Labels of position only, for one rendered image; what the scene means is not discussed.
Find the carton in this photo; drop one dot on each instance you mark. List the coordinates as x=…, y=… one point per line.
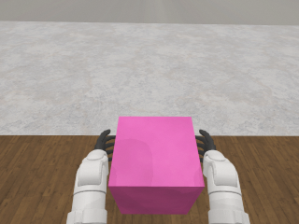
x=155, y=168

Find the robot left hand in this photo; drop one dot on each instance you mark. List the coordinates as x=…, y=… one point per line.
x=101, y=143

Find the robot right hand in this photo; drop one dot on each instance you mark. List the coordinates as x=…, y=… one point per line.
x=208, y=143

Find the robot right forearm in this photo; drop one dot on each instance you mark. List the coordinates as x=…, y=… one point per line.
x=223, y=189

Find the robot left forearm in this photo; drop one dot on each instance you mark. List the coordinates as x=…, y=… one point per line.
x=89, y=200

